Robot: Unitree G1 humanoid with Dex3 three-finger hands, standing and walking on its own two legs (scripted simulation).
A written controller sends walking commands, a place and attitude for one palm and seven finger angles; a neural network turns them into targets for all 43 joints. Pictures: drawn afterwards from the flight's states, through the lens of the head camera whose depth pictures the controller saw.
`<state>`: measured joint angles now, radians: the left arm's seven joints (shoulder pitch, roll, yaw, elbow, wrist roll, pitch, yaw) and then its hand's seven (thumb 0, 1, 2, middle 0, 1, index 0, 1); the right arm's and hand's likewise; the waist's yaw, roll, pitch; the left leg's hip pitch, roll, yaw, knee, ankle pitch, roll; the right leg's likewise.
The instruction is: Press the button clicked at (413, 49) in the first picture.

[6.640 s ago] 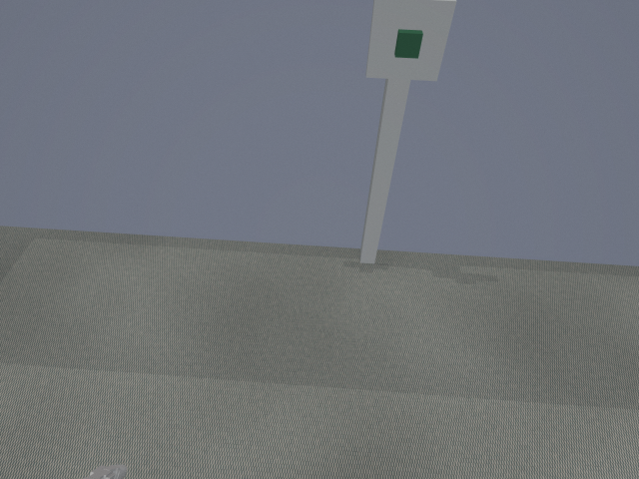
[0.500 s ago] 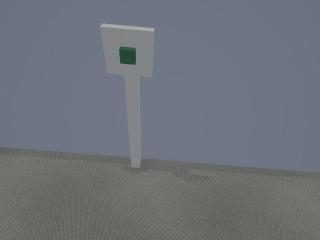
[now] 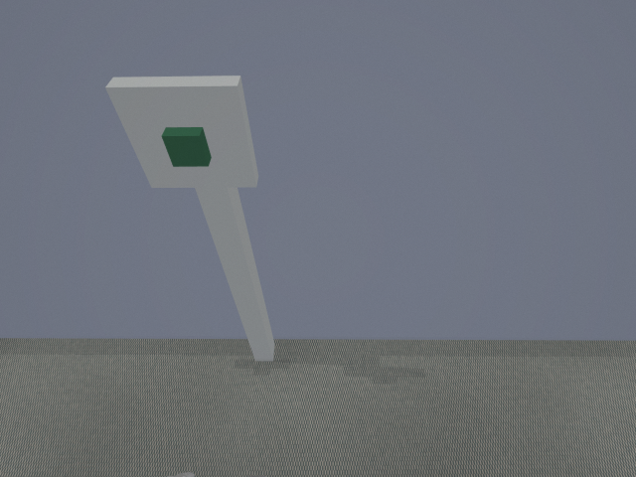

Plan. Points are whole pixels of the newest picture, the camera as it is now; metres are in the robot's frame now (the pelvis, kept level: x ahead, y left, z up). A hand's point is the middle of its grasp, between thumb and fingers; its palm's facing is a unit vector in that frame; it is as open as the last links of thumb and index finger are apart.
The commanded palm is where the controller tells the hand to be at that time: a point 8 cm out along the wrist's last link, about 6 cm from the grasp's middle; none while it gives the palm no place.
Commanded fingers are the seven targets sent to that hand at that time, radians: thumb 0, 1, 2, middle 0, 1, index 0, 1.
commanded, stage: come to a stop and stand still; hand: left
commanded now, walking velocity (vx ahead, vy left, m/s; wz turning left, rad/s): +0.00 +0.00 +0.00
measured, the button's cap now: (188, 145) +0.55 +0.22 +0.13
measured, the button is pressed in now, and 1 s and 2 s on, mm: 0 0 0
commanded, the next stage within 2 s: look again from close up in 0.92 s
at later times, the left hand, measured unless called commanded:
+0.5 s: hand out of the picture +0.04 +0.20 -0.17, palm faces +0.04 -0.98 -0.22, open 7.4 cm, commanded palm none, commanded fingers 0.00 0.90 0.90 -0.20 -0.30 -0.20 -0.30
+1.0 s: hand out of the picture +0.04 +0.16 -0.17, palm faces -0.02 -0.98 -0.18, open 7.4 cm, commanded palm none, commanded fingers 0.00 0.90 0.90 -0.20 -0.30 -0.20 -0.30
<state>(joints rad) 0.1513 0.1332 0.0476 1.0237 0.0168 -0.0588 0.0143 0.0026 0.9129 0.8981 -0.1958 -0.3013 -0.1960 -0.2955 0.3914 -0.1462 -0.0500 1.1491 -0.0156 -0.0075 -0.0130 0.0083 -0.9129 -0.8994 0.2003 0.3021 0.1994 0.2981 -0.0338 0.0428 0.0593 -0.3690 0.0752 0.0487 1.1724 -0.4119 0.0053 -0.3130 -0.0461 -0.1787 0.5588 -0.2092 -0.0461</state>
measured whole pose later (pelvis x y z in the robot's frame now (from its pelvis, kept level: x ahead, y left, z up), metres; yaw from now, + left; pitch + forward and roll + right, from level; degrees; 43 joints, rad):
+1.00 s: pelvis +0.03 +0.00 +0.01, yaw -2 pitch -1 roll -1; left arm 0.28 0.12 0.01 1.11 0.02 -0.02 0.04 0.01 0.92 0.90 -0.20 -0.30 -0.20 -0.30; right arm 0.35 -0.14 -0.01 1.14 -0.01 0.02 -0.02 0.01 -0.91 -0.90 0.20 0.30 0.20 0.30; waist -0.02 0.03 0.05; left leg -0.31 0.08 0.02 0.53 -0.21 -0.03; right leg -0.18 0.01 -0.07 0.47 -0.27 -0.01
